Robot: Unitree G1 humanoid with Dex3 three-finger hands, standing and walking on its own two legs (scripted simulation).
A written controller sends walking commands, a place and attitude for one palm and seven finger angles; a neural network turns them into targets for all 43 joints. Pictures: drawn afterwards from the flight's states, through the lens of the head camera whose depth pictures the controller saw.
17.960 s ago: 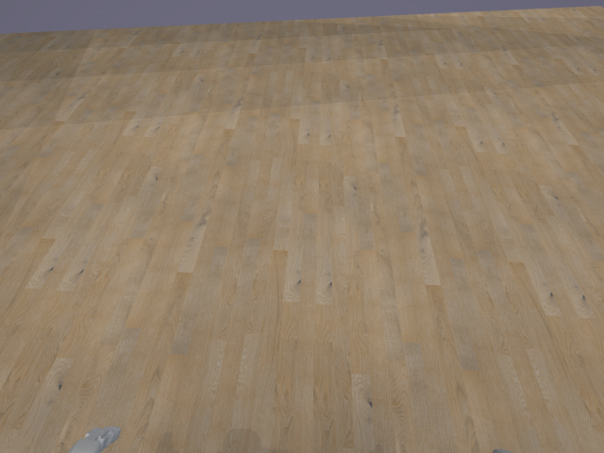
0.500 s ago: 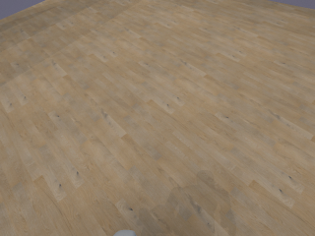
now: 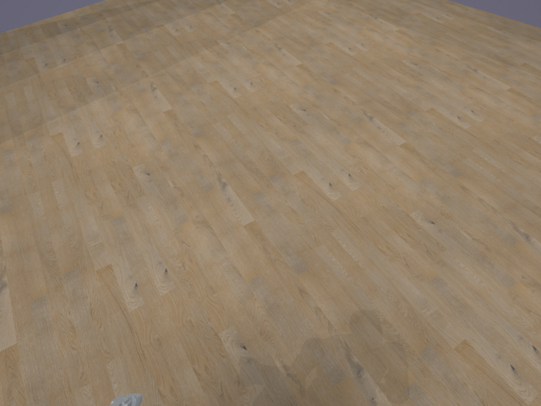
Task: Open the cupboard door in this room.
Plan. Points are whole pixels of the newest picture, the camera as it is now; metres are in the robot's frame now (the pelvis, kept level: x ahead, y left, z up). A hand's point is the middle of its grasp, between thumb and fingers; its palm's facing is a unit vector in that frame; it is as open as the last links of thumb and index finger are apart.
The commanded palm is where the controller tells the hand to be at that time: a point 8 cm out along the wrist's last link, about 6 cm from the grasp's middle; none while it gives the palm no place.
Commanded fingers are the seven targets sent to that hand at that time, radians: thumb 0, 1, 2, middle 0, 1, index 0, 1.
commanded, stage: turn or walk to find it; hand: left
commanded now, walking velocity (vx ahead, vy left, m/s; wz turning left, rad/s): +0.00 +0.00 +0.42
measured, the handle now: out of the picture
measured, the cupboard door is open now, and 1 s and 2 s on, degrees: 0 0 0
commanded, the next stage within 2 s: stand and wait in 1.70 s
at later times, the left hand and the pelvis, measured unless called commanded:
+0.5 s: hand out of the picture -0.04 +0.20 -0.17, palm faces +0.28 -0.93 -0.25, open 7.3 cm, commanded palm none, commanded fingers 0.00 0.90 0.90 -0.20 -0.30 -0.20 -0.30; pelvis -0.03 -0.01 +0.00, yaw +15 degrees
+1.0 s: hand out of the picture -0.03 +0.20 -0.15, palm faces +0.42 -0.86 -0.28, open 7.4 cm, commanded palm none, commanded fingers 0.00 0.90 0.90 -0.20 -0.30 -0.20 -0.30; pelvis -0.04 -0.02 -0.01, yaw +26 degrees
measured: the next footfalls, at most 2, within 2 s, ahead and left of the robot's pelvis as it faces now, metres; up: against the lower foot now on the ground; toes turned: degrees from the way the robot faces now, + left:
right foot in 0.06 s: +0.04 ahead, -0.12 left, +0.00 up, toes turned -2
left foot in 0.52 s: -0.03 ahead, +0.12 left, +0.00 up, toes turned +20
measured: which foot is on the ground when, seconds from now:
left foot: down 0.00-0.06, up 0.08-0.50, down 0.52-0.98, up 1.00-1.00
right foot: up 0.00-0.04, down 0.06-0.54, up 0.56-0.96, down 0.98-1.00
